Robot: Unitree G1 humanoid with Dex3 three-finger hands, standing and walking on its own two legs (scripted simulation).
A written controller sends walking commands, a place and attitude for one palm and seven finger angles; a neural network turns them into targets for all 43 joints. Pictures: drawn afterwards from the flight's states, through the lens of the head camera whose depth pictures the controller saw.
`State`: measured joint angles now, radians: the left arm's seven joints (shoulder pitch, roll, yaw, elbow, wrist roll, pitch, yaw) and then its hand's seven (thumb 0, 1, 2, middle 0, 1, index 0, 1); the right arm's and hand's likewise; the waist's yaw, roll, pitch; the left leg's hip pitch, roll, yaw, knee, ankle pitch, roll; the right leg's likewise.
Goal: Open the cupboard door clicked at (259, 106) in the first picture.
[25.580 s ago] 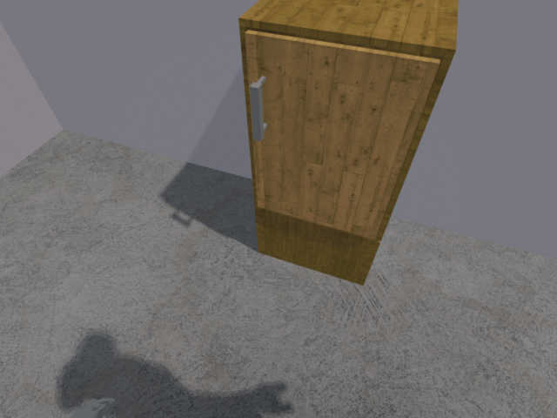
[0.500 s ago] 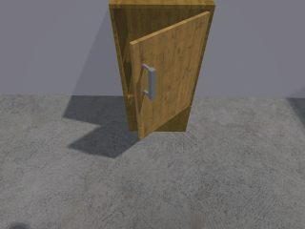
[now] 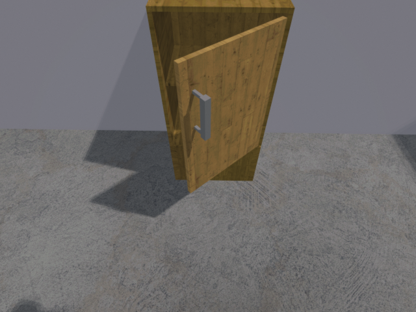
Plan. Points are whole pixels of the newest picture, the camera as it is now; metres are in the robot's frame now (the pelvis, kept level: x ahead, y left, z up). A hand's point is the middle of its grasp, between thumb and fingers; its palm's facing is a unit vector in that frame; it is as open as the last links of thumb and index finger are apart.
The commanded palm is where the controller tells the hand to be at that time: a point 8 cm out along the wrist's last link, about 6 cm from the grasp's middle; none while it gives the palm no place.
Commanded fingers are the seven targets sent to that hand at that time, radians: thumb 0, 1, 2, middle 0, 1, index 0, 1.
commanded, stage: walk to a spot facing it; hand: left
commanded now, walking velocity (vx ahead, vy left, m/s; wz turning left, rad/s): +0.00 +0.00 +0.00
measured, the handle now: (200, 115) +0.63 +0.06 -0.02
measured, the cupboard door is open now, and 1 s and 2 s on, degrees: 41 41 41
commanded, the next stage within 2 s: none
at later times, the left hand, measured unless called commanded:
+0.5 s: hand out of the picture +0.06 +0.17 -0.18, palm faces -0.13 -0.95 -0.28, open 7.4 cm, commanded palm none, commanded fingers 0.00 0.90 0.90 -0.20 -0.30 -0.20 -0.30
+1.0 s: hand out of the picture +0.10 +0.16 -0.17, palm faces -0.35 -0.90 -0.26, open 7.4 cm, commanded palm none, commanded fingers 0.00 0.90 0.90 -0.20 -0.30 -0.20 -0.30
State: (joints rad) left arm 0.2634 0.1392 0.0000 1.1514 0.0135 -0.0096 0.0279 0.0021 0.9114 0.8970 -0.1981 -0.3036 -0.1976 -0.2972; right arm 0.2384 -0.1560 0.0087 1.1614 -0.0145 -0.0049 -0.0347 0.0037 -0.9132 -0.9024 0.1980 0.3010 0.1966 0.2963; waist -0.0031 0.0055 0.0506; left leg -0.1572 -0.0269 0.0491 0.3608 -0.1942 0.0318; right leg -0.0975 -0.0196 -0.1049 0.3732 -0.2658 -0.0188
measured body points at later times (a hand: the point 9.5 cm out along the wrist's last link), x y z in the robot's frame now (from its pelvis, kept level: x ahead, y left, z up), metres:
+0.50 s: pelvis -0.01 -0.03 -0.02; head +0.03 -0.06 +0.42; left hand +0.07 +0.22 -0.16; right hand -0.02 -0.28 -0.19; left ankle +0.00 +0.10 -0.74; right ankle -0.04 -0.10 -0.75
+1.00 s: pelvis +0.00 -0.02 +0.00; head +0.05 -0.05 +0.44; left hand +0.11 +0.20 -0.15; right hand +0.05 -0.31 -0.14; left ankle +0.06 +0.11 -0.69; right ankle -0.04 -0.10 -0.75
